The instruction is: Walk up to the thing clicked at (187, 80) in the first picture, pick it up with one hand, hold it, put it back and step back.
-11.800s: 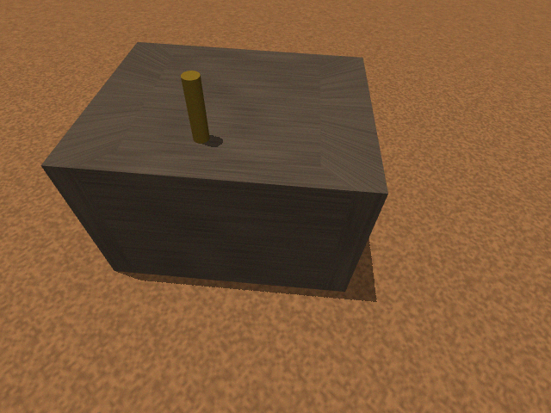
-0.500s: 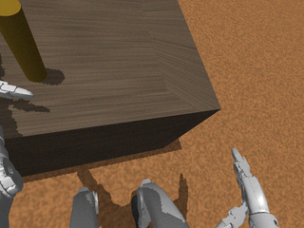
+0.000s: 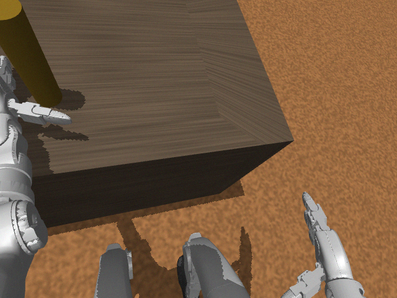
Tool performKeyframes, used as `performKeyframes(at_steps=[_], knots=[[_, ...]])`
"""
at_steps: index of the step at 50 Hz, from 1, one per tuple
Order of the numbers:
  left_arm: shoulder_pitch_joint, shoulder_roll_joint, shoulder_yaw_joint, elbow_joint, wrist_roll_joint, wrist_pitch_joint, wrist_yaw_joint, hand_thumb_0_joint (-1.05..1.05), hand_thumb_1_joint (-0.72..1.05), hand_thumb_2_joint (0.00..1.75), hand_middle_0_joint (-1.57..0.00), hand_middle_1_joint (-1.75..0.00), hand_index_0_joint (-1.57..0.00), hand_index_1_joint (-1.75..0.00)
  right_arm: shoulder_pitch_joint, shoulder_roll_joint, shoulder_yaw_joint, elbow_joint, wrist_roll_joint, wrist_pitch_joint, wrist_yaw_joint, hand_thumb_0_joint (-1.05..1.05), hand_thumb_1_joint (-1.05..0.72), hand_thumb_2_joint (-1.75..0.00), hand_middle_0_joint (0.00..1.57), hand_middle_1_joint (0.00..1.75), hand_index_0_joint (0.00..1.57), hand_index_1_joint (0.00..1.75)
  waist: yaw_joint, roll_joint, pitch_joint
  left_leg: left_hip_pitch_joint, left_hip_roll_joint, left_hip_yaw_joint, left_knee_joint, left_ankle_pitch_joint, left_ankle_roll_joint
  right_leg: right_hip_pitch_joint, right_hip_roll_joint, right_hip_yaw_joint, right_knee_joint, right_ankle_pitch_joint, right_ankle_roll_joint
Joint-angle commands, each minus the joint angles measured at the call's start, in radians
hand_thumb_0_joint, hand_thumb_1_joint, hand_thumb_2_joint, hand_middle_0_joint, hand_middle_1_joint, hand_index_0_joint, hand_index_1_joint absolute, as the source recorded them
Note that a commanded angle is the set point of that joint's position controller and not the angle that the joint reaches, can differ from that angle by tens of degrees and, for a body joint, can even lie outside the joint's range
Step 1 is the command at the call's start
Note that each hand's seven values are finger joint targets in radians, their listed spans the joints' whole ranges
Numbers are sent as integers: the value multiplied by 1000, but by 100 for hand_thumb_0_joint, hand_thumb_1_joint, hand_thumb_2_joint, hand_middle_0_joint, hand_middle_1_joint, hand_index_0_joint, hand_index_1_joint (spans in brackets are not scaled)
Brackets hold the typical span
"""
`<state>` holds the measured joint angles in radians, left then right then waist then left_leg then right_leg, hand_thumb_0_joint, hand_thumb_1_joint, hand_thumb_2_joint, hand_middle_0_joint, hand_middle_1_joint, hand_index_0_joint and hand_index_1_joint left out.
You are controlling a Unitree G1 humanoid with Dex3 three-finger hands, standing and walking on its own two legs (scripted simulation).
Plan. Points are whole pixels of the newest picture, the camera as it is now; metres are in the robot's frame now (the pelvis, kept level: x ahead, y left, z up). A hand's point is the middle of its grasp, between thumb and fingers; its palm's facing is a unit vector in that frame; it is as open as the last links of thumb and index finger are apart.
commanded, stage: rest palm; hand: left
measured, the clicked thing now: (29, 62) +0.54 +0.22 +0.05
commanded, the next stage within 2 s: close in 0.02 s
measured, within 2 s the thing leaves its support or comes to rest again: leaves its support in 1.20 s
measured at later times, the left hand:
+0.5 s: hand (42, 75) +0.54 +0.21 +0.02, palm faces +0.17 -0.98 +0.00, open 13.8 cm
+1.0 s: hand (41, 82) +0.52 +0.21 +0.03, palm faces +0.20 -0.98 +0.01, open 6.9 cm
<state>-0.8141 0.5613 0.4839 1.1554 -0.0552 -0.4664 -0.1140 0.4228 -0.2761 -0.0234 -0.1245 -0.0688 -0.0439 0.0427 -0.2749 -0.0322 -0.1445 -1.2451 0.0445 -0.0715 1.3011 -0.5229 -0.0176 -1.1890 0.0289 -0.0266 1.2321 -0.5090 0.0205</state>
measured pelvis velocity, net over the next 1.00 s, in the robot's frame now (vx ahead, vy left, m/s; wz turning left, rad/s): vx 0.00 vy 0.00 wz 0.00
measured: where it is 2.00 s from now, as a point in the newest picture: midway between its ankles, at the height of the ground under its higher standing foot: outside the picture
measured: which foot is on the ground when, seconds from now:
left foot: down 0.00-1.00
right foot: down 0.00-1.00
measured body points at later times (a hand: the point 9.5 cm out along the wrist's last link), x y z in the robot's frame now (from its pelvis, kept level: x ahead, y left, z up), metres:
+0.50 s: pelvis +0.01 +0.00 +0.00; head +0.17 +0.06 +0.42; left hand +0.52 +0.26 +0.03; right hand +0.17 -0.26 +0.02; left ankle +0.04 +0.12 -0.62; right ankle +0.03 -0.14 -0.62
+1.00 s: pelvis +0.00 +0.00 +0.00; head +0.15 +0.05 +0.42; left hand +0.50 +0.26 +0.03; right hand +0.16 -0.26 +0.02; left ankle +0.04 +0.12 -0.62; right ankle +0.03 -0.14 -0.62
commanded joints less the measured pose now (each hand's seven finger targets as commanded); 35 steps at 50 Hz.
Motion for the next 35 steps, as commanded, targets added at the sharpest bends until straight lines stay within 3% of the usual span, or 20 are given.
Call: performKeyframes(at_steps=[1,2,6,7,8,10,11,12,13,14,15,16,19,23,24,27,28,31,34,35], knots=[[-410,219,-30,-218,18,-78,27,0,-56,4,-9,0,-9,-1,13,-149,-110,-141,-3,-27,-13,0,54,-5,5,5,5,5,29,344,-548,508,-20,12,-141,366,15,191,12,-6,-130,292,-48],[-435,247,-10,-285,15,-89,37,0,-59,4,-10,-1,-9,-2,24,-150,-118,-123,-4,-26,-12,0,53,-6,5,5,5,5,37,364,-563,519,-19,10,-140,377,13,195,12,-8,-122,297,-50],[-332,177,-13,-199,3,-89,35,0,-58,2,-10,0,-10,-1,5,-141,-114,-107,-2,-20,-5,0,53,-5,5,5,5,5,29,291,-544,467,-18,12,-125,405,25,229,14,-8,-123,348,-44],[-290,147,-18,-142,6,-85,35,0,-54,1,-18,-8,-18,-8,9,-134,-104,-102,-5,-17,-2,0,53,-5,5,5,5,5,22,259,-520,440,-15,9,-120,420,26,226,16,-12,-116,364,-44],[-311,191,2,-185,8,-93,35,0,-52,7,-26,-14,-26,-14,-6,-140,-104,-124,-1,-20,-2,0,53,-5,5,5,5,5,26,251,-534,438,-15,8,-118,421,27,235,17,-12,-114,367,-43],[-319,214,16,-152,7,-98,39,0,-51,12,-36,-23,-36,-22,-15,-151,-100,-201,3,-17,-3,0,53,-5,5,5,5,5,4,176,-559,375,-21,11,-114,393,39,307,15,-1,-120,400,-32],[-377,277,53,-256,5,-115,51,0,-52,14,-39,-25,-39,-25,11,-156,-113,-184,1,-11,-3,0,53,-5,5,5,5,5,18,222,-612,396,-22,16,-115,425,35,335,11,5,-110,432,-33],[-408,287,54,-278,4,-120,56,0,-48,16,-43,-29,-43,-28,25,-157,-120,-175,2,-4,-3,0,53,-5,5,5,5,5,21,235,-631,418,-24,17,-117,430,33,339,10,6,-106,430,-33],[-423,228,26,-254,-7,-120,52,0,-46,18,-46,-31,-46,-30,42,-149,-118,-161,1,1,-2,0,53,-5,5,5,5,5,5,251,-618,449,-20,11,-116,447,30,297,14,0,-102,420,-36],[-416,235,38,-249,-12,-119,52,0,-41,22,-50,-36,-50,-35,35,-164,-143,-156,6,0,-3,0,53,-5,5,5,5,5,10,237,-598,454,-19,9,-114,437,31,271,16,-2,-103,398,-36],[-415,228,32,-252,-11,-118,51,0,-39,25,-55,-40,-55,-39,58,-179,-162,-156,6,1,-6,0,52,-5,5,5,5,5,-7,242,-601,478,-16,8,-114,444,31,258,18,-3,-106,400,-37],[-417,187,-7,-225,-1,-114,47,0,-35,29,-57,-42,-58,-42,52,-163,-145,-148,2,0,-5,0,52,-5,5,5,5,5,-19,261,-590,491,-14,8,-111,444,29,230,19,-2,-108,392,-38],[-398,136,-54,-186,26,-98,46,0,-37,31,-66,-48,-66,-48,63,-137,-108,-152,0,6,3,0,52,-5,5,5,5,5,-24,284,-557,494,-11,4,-125,436,21,197,17,-8,-111,366,-44],[-428,203,-20,-199,20,-81,51,0,-32,39,-73,-58,-74,-57,32,-166,-120,-162,-1,17,2,0,52,-5,5,5,5,5,5,314,-549,528,-5,-4,-147,444,7,187,20,-16,-121,332,-49],[-429,250,16,-213,20,-82,58,0,-29,43,-76,-61,-77,-61,52,-161,-122,-124,-2,21,3,0,53,-5,5,5,5,5,16,324,-539,517,-7,1,-142,439,10,189,18,-14,-119,334,-48],[-372,237,32,-161,21,-82,73,0,-20,52,-84,-70,-85,-70,26,-155,-116,-157,-3,23,8,0,52,-5,5,5,5,5,10,287,-540,476,-11,6,-133,442,20,233,17,-10,-119,361,-44],[-382,244,45,-226,22,-93,78,0,-21,55,-88,-73,-89,-73,25,-152,-111,-177,-4,22,10,0,52,-5,5,5,5,5,23,281,-576,491,-10,4,-139,463,18,258,19,-14,-114,379,-45],[-419,239,26,-258,21,-102,65,0,-10,67,-102,-89,-103,-88,21,-134,-104,-150,-4,24,8,0,52,-5,5,5,5,5,26,293,-598,486,-14,14,-139,479,22,302,17,-7,-115,417,-41],[-356,140,-36,-107,15,-81,42,0,-3,80,-116,-104,-117,-103,-31,-147,-113,-165,2,13,2,0,51,-5,5,5,5,5,-10,231,-542,438,-12,15,-138,403,33,271,16,1,-135,379,-35],[-370,181,-10,-126,14,-85,47,0,1,83,-120,-107,-121,-107,-28,-158,-119,-165,2,10,-2,0,51,-5,5,5,5,5,-3,212,-524,402,-13,15,-145,364,33,277,17,1,-139,356,-33]])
